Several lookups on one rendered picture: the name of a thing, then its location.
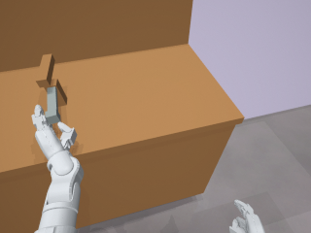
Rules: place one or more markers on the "counter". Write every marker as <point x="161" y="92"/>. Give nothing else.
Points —
<point x="151" y="120"/>

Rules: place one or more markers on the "robot left forearm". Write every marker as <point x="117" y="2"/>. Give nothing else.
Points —
<point x="62" y="202"/>

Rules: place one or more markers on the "tap lever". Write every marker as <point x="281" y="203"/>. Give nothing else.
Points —
<point x="52" y="114"/>

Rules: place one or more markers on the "robot right hand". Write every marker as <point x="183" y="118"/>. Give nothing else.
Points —
<point x="251" y="223"/>

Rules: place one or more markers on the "robot left hand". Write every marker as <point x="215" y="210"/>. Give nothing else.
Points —
<point x="46" y="137"/>

